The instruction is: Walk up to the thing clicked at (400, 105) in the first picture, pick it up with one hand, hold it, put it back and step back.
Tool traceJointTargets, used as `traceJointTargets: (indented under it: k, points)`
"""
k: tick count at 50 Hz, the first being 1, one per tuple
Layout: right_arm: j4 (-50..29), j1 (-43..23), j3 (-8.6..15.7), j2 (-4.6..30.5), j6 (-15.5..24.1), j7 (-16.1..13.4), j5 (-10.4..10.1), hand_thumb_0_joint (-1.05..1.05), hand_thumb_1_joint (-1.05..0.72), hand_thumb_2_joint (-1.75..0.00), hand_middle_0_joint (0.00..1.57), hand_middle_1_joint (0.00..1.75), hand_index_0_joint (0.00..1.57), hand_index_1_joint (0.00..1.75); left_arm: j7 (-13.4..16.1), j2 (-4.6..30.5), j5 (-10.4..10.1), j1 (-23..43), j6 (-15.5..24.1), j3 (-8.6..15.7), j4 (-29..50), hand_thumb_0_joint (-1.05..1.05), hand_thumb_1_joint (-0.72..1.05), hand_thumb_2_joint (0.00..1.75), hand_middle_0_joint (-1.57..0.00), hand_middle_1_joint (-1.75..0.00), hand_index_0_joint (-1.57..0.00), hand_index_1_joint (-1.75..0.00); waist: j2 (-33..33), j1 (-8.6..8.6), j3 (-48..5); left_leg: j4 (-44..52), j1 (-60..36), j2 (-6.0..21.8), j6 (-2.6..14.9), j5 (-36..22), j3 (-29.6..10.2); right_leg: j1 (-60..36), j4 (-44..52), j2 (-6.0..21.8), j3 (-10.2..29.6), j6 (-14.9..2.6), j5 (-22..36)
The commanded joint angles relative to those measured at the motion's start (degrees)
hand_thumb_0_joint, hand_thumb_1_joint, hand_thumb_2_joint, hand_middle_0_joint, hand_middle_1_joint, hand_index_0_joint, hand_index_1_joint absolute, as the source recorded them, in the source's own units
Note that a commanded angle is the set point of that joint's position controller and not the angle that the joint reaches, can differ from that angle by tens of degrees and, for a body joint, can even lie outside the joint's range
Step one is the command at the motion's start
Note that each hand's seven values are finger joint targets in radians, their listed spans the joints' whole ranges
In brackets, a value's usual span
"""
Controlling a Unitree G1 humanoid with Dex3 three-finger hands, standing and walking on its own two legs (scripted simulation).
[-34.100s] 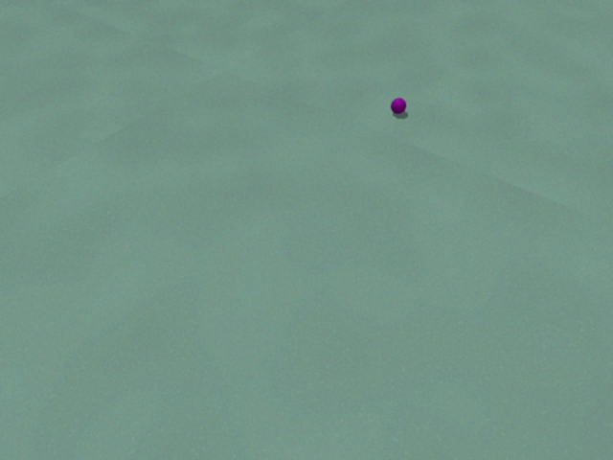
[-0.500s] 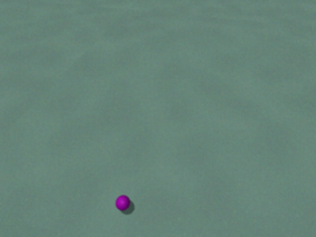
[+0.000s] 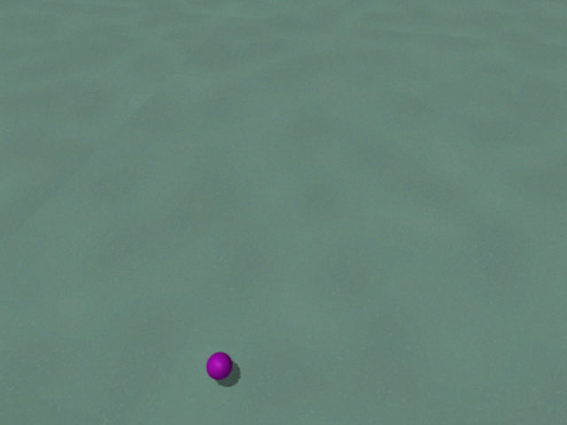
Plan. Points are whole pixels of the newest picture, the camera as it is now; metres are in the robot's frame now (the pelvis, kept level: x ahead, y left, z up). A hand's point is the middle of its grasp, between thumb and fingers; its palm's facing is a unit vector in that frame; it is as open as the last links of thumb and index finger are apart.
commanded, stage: stand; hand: left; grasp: from above
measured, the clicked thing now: (219, 365) +0.44 +0.26 -0.74
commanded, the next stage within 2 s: step back in 0.72 s
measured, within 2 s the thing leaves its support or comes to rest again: neither
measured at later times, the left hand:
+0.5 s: hand out of the picture +0.07 +0.24 -0.16, palm faces +0.01 -0.94 -0.34, open 7.4 cm
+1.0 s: hand out of the picture +0.09 +0.29 -0.17, palm faces +0.00 -0.92 -0.38, open 7.4 cm
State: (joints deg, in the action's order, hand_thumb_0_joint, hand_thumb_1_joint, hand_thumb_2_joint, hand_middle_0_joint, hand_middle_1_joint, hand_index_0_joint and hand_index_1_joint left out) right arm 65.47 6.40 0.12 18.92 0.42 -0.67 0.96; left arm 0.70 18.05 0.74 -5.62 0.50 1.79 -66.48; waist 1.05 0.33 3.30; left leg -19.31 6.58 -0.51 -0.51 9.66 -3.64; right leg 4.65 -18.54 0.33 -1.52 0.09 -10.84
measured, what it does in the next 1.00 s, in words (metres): stands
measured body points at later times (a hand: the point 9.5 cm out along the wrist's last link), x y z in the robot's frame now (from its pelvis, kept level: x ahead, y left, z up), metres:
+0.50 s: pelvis +0.00 -0.01 +0.00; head +0.01 -0.01 +0.45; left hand +0.07 +0.29 -0.13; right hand +0.07 -0.30 -0.14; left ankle +0.01 +0.13 -0.75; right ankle -0.01 -0.12 -0.75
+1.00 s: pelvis -0.03 +0.03 -0.02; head +0.03 +0.04 +0.42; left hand +0.09 +0.34 -0.15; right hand +0.04 -0.30 -0.14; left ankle -0.03 +0.14 -0.74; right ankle -0.01 -0.12 -0.75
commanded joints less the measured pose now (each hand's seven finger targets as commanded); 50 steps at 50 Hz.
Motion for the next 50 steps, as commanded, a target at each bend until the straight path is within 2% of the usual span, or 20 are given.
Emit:
traceJointTargets:
  k: [1,6,14,22,28,33,35,36,38,39,40,41,42,43,44,45,47,48,49,50]
  points:
    - [-3.3,-2.1,2.1,11.1,1.3,-0.8,0.0,0.00,-0.90,-0.90,0.20,0.30,0.20,0.30,0.6,11.9,0.2,1.9,0.9,2.0,3.4,0.00,0.90,0.90,-0.20,-0.30,-0.20,-0.30,-1.0,-0.02,-3.4,3.2,0.3,6.7,1.80,-6.2,-4.6,-0.1,3.3,6.7,5.3,-1.02,4.4]
    - [-3.3,-2.0,2.1,11.3,1.2,-0.7,-0.1,0.00,-0.90,-0.90,0.20,0.30,0.20,0.30,0.4,12.0,0.2,2.0,1.0,1.9,3.4,0.00,0.90,0.90,-0.20,-0.30,-0.20,-0.30,-0.4,-0.22,-2.6,3.6,1.6,6.5,1.73,-4.2,-4.6,-0.3,3.6,6.7,5.6,-1.04,3.6]
    - [-3.4,-2.0,2.1,11.7,1.4,-0.6,-0.2,0.00,-0.90,-0.90,0.20,0.30,0.20,0.30,0.4,12.3,0.0,1.6,1.2,1.8,3.7,0.00,0.90,0.90,-0.20,-0.30,-0.20,-0.30,-1.0,-0.12,-4.4,2.7,-0.4,6.9,1.73,-9.3,-4.5,-1.0,3.2,6.9,5.4,-1.03,6.9]
    - [-3.2,-0.9,1.7,11.4,1.3,-0.5,-0.2,0.00,-0.90,-0.90,0.20,0.30,0.20,0.30,0.3,12.7,0.0,1.7,1.2,1.7,3.9,0.00,0.90,0.90,-0.20,-0.30,-0.20,-0.30,-1.0,-0.56,-3.9,3.1,0.7,6.6,1.53,-7.1,-4.3,-1.0,3.5,7.1,5.7,-1.05,6.4]
    - [-3.4,-1.8,1.9,11.9,1.4,-0.6,-0.2,0.00,-0.90,-0.90,0.20,0.30,0.20,0.30,0.3,12.6,0.0,1.2,1.2,1.5,3.9,0.00,0.90,0.90,-0.20,-0.30,-0.20,-0.30,-0.9,-0.07,-4.7,2.6,-0.4,6.9,1.49,-9.8,-4.4,-1.2,3.3,6.9,5.3,-1.17,7.7]
    - [-3.2,-1.1,1.7,11.7,1.4,-0.4,-0.2,0.00,-0.90,-0.90,0.20,0.30,0.20,0.30,0.2,13.0,-0.2,1.6,1.4,1.6,4.3,0.00,0.90,0.90,-0.20,-0.30,-0.20,-0.30,-1.0,-0.27,-4.5,3.0,0.3,6.9,1.53,-8.8,-4.2,-1.6,3.3,7.2,5.7,-1.25,7.9]
    - [-3.3,-1.3,1.7,12.0,1.4,-0.5,-0.2,0.00,-0.90,-0.90,0.20,0.30,0.20,0.30,0.2,12.9,-0.2,1.4,1.3,1.6,4.1,0.00,0.90,0.90,-0.20,-0.30,-0.20,-0.30,-0.4,-0.21,-3.8,3.5,0.9,6.8,1.49,-7.1,-4.4,-1.4,3.5,7.0,5.6,-1.17,6.0]
    - [-4.9,-3.7,2.8,14.7,0.2,0.0,-0.5,0.00,-0.90,-0.90,0.20,0.30,0.20,0.30,0.5,17.2,-1.1,1.3,0.8,4.4,5.4,0.00,0.90,0.90,-0.20,-0.30,-0.20,-0.30,-1.6,-0.12,3.1,-3.2,6.1,5.3,2.97,-15.7,-4.3,3.2,-1.0,6.7,6.4,-1.93,16.3]
    - [-6.6,-2.1,3.1,13.6,-0.5,0.1,-1.3,0.00,-0.90,-0.90,0.20,0.30,0.20,0.30,0.8,17.0,-1.2,-0.3,0.6,4.9,7.3,0.00,0.90,0.90,-0.20,-0.30,-0.20,-0.30,-2.6,-0.47,-2.0,-10.7,5.2,3.2,3.11,-16.5,-2.0,1.5,-2.5,8.8,7.4,-5.00,23.3]
    - [-7.4,-0.9,3.2,13.0,-0.9,0.2,-1.3,0.00,-0.90,-0.90,0.20,0.30,0.20,0.30,0.8,17.5,-1.2,0.1,0.5,5.2,8.6,0.00,0.90,0.90,-0.20,-0.30,-0.20,-0.30,-4.8,-0.84,-4.0,-14.8,5.5,1.5,2.95,-13.5,-1.0,1.7,-2.1,11.0,9.6,-7.12,24.4]
    - [-8.0,0.2,3.6,12.8,-1.3,0.2,-1.2,0.00,-0.90,-0.90,0.20,0.30,0.20,0.30,0.9,18.0,-0.9,1.6,0.2,5.5,10.0,0.00,0.90,0.90,-0.20,-0.30,-0.20,-0.30,-7.8,-1.27,-5.4,-20.1,6.2,-0.7,2.54,-5.3,0.4,2.6,-1.2,14.4,12.3,-9.99,24.7]
    - [-8.7,0.8,4.0,12.3,-1.8,0.3,-1.1,0.00,-0.90,-0.90,0.20,0.30,0.20,0.30,1.0,17.9,-0.5,3.2,0.0,5.6,11.6,0.00,0.90,0.90,-0.20,-0.30,-0.20,-0.30,-9.7,-1.56,-5.6,-25.3,7.7,-2.3,2.45,8.5,0.5,4.1,-1.0,17.7,14.4,-12.85,25.5]
    - [-9.4,2.4,4.5,13.1,-2.4,0.5,-0.8,0.00,-0.90,-0.90,0.20,0.30,0.20,0.30,1.1,18.1,0.1,4.4,0.0,5.7,13.5,0.00,0.90,0.90,-0.20,-0.30,-0.20,-0.30,-11.6,-1.67,-6.0,-31.8,8.8,-2.4,3.00,18.2,-0.4,6.1,-1.6,20.6,16.4,-15.09,25.4]
    - [-10.2,3.6,4.6,13.1,-2.8,0.6,-0.8,0.00,-0.90,-0.90,0.20,0.30,0.20,0.30,1.2,18.1,0.5,5.4,-0.1,5.9,14.8,0.00,0.90,0.90,-0.20,-0.30,-0.20,-0.30,-10.9,-2.24,-5.5,-34.6,9.7,-1.5,3.42,20.7,-2.1,7.9,-2.9,21.2,15.5,-15.66,25.5]
    - [-10.9,3.5,4.7,13.0,-2.9,0.7,-0.9,0.00,-0.90,-0.90,0.20,0.30,0.20,0.30,1.2,17.7,0.7,6.0,-0.3,5.8,15.5,0.00,0.90,0.90,-0.20,-0.30,-0.20,-0.30,-10.2,-2.22,-4.6,-35.1,10.4,-1.3,3.67,20.9,-2.3,8.9,-4.5,20.0,13.9,-15.32,26.1]
    - [-11.5,4.8,4.9,13.0,-2.9,0.8,-1.2,0.00,-0.90,-0.90,0.20,0.30,0.20,0.30,1.3,17.7,1.0,7.0,-0.3,5.6,16.5,0.00,0.90,0.90,-0.20,-0.30,-0.20,-0.30,-11.3,-2.82,-4.8,-33.2,11.8,-0.5,3.60,19.0,-2.1,7.4,-5.9,19.4,13.4,-14.03,26.9]
    - [-12.2,4.9,4.9,13.0,-2.3,0.7,-0.8,0.00,-0.90,-0.90,0.20,0.30,0.20,0.30,1.3,16.8,0.9,5.6,-0.8,5.2,17.4,0.00,0.90,0.90,-0.20,-0.30,-0.20,-0.30,-9.5,-1.62,-6.1,-20.2,11.8,0.4,3.16,12.7,0.2,3.2,-11.5,15.4,10.6,-10.30,25.0]
    - [-11.8,6.0,5.0,12.3,-1.8,0.7,-0.3,0.00,-0.90,-0.90,0.20,0.30,0.20,0.30,1.2,16.6,0.5,5.6,-1.3,5.0,17.7,0.00,0.90,0.90,-0.20,-0.30,-0.20,-0.30,-8.8,-2.13,-6.5,-11.3,9.6,-0.1,2.83,5.9,2.2,3.0,-14.7,13.4,8.9,-8.52,22.7]
    - [-12.0,6.2,5.4,12.7,-1.4,0.6,0.5,0.00,-0.90,-0.90,0.20,0.30,0.20,0.30,0.9,16.1,-0.1,5.0,-1.9,4.8,18.3,0.00,0.90,0.90,-0.20,-0.30,-0.20,-0.30,-4.8,-2.23,-5.9,-4.9,6.4,1.0,2.81,-8.5,1.2,5.7,-18.4,10.1,6.9,-6.22,17.8]
    - [-13.5,4.3,6.4,16.7,-1.0,0.4,1.7,0.00,-0.90,-0.90,0.20,0.30,0.20,0.30,0.8,13.0,-0.7,2.3,-2.5,4.3,19.0,0.00,0.90,0.90,-0.20,-0.30,-0.20,-0.30,4.9,-0.45,-6.2,-2.6,2.6,9.8,5.21,-23.4,-11.0,12.1,-26.4,2.3,3.8,-2.97,5.8]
